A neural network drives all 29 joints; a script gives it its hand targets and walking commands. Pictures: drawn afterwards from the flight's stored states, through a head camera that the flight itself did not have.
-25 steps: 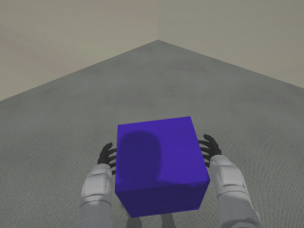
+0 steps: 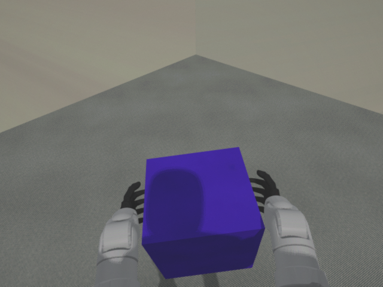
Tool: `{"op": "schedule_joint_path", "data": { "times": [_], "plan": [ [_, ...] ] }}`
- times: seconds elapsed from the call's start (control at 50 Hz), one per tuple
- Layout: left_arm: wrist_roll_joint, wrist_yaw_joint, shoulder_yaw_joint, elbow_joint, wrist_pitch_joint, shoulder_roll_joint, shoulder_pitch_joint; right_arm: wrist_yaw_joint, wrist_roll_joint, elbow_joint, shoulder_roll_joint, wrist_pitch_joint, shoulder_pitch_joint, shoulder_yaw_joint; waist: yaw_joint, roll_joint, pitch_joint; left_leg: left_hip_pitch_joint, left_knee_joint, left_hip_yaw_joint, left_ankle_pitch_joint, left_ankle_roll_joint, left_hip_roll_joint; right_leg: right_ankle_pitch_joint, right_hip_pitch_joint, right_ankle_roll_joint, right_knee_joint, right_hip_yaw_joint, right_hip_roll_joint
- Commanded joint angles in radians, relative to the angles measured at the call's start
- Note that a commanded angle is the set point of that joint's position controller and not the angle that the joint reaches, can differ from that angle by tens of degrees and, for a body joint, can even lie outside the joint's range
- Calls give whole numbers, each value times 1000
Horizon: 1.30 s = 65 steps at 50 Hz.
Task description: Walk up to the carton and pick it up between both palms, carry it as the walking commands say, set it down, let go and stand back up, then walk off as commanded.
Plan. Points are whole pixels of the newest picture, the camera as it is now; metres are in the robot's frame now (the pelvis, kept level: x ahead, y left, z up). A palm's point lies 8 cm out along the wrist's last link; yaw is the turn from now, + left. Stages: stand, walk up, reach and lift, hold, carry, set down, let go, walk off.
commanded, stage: reach and lift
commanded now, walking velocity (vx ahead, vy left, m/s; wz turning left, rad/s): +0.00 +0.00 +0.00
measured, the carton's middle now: (201, 215) +0.31 +0.01 -0.02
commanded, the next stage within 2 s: hold in 0.80 s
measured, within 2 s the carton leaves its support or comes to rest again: neither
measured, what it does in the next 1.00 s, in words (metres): stands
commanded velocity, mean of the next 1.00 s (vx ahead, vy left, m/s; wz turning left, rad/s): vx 0.00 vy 0.00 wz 0.00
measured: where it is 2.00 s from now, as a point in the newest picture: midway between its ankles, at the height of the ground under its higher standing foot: outside the picture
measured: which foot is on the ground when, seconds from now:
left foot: down 0.00-1.00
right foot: down 0.00-1.00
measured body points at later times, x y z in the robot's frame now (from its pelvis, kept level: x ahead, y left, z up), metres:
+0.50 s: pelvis +0.00 +0.01 +0.00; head -0.04 +0.01 +0.45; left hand +0.29 +0.16 +0.03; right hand +0.29 -0.15 +0.04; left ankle +0.03 +0.13 -0.75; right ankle +0.00 -0.12 -0.75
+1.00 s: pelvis +0.00 +0.00 +0.00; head -0.05 +0.01 +0.45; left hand +0.28 +0.16 +0.02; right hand +0.30 -0.15 +0.04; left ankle +0.03 +0.13 -0.75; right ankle +0.00 -0.12 -0.75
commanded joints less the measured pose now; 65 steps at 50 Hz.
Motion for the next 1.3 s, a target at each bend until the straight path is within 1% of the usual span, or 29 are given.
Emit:
{"op": "schedule_joint_path", "data": {
  "times": [0.0,0.02,0.04,0.14,0.2,0.24,0.28,0.3,0.32,0.34,0.36,0.42,0.44,0.6,0.66,0.7,0.84,0.86,0.9,0.94,1.02,1.06,1.08,1.1,1.14,1.16,1.18,1.2,1.28],
  "plan": [
    [-267,-246,-653,-70,-31,-913,-622,229,241,-26,936,-22,-460,576,-25,-1,-287,101,-35,77,163,7,-56,251,61,19,-54,-30,19],
    [-263,-245,-647,-64,-30,-910,-604,231,246,-34,934,-22,-462,583,-16,-4,-281,96,-37,77,155,9,-56,245,68,19,-56,-30,19],
    [-265,-243,-656,-76,-31,-915,-608,233,244,-33,926,-22,-447,582,-24,6,-287,107,-38,71,167,7,-55,249,63,17,-55,-31,22],
    [-258,-224,-669,-109,-24,-924,-563,245,252,-54,898,-19,-423,583,-22,27,-270,135,-42,63,203,-5,-46,236,43,6,-57,-37,37],
    [-262,-211,-683,-123,-23,-948,-537,253,270,-101,880,-24,-433,602,-20,46,-271,146,-41,57,227,-11,-41,229,33,2,-53,-40,43],
    [-269,-204,-692,-137,-23,-961,-529,255,271,-114,867,-23,-424,604,-29,40,-278,165,-36,53,256,-14,-40,237,24,3,-53,-42,48],
    [-268,-200,-697,-148,-24,-962,-519,255,272,-128,862,-23,-421,608,-24,51,-276,169,-38,51,252,-15,-38,226,19,-1,-52,-38,47],
    [-274,-197,-701,-148,-25,-966,-518,257,273,-131,861,-23,-418,611,-30,35,-276,175,-36,47,251,-14,-35,221,8,0,-49,-41,49],
    [-265,-196,-695,-146,-24,-962,-506,259,275,-131,860,-24,-423,612,-21,41,-279,172,-37,51,242,-14,-37,210,9,1,-51,-41,48],
    [-266,-195,-693,-144,-23,-962,-509,258,270,-129,855,-23,-418,608,-25,31,-271,164,-39,47,233,-11,-36,205,13,0,-51,-42,50],
    [-262,-194,-688,-139,-22,-962,-516,258,267,-118,854,-21,-421,602,-26,38,-256,162,-41,51,203,-11,-36,180,2,-1,-54,-41,48],
    [-263,-200,-685,-124,-23,-961,-519,258,265,-113,861,-22,-424,603,-29,25,-244,155,-43,51,165,-6,-39,154,-10,-2,-57,-42,44],
    [-257,-202,-677,-119,-23,-954,-519,258,264,-108,867,-20,-428,604,-19,22,-245,145,-45,54,156,-3,-40,154,-2,1,-54,-41,44],
    [-263,-227,-672,-113,-28,-920,-584,246,261,-72,922,-16,-443,606,-12,-1,-223,122,-41,71,55,16,-48,92,-19,9,-63,-34,29],
    [-261,-236,-668,-101,-27,-916,-577,240,268,-88,942,-17,-456,618,-2,-12,-234,107,-37,75,67,22,-51,116,-1,13,-60,-32,27],
    [-264,-241,-674,-110,-27,-911,-592,236,263,-75,948,-12,-437,612,-12,0,-226,101,-38,78,56,22,-50,113,2,15,-62,-31,24],
    [-273,-252,-681,-124,-24,-899,-579,228,265,-79,962,-4,-407,617,-16,-8,-228,103,-37,80,81,25,-52,151,13,19,-66,-28,22],
    [-270,-250,-679,-129,-23,-897,-578,229,266,-82,964,-3,-406,618,-7,4,-240,100,-38,80,82,22,-54,159,29,18,-63,-30,21],
    [-280,-248,-696,-151,-22,-898,-571,229,269,-85,958,-3,-384,618,-18,-1,-237,114,-36,76,114,19,-51,182,18,17,-62,-30,25],
    [-281,-244,-701,-159,-19,-902,-555,230,269,-98,949,-2,-378,618,-20,18,-239,117,-39,74,127,15,-50,189,26,13,-59,-31,28],
    [-289,-237,-717,-186,-14,-904,-516,230,279,-136,929,0,-365,639,-14,14,-257,136,-37,69,188,8,-50,240,39,14,-55,-32,35],
    [-287,-230,-720,-192,-11,-902,-496,231,278,-142,920,1,-353,633,-15,18,-264,142,-39,64,204,4,-47,238,46,11,-56,-33,40],
    [-295,-230,-727,-194,-11,-910,-499,231,275,-143,909,1,-342,631,-28,24,-259,148,-38,60,211,3,-44,235,35,8,-57,-31,40],
    [-288,-229,-723,-187,-8,-914,-486,232,278,-156,904,1,-350,633,-22,38,-253,147,-39,62,210,0,-45,230,37,6,-57,-31,40],
    [-289,-223,-720,-192,-7,-913,-485,236,277,-153,895,4,-341,630,-24,23,-235,151,-43,58,200,0,-42,203,20,4,-60,-34,44],
    [-289,-222,-722,-192,-8,-915,-484,237,275,-161,890,3,-348,631,-25,13,-234,152,-44,56,193,1,-41,191,13,5,-62,-36,45],
    [-286,-220,-720,-191,-7,-914,-486,240,277,-151,893,2,-345,627,-23,31,-239,147,-46,58,181,0,-41,185,19,3,-61,-35,44],
    [-286,-218,-715,-188,-6,-912,-491,241,275,-150,888,3,-354,626,-22,17,-219,139,-50,59,161,1,-41,165,9,2,-63,-35,45],
    [-285,-219,-712,-173,-11,-928,-513,247,276,-146,887,-3,-379,620,-24,29,-217,127,-51,60,103,3,-41,121,-4,-2,-61,-38,42]
  ]
}}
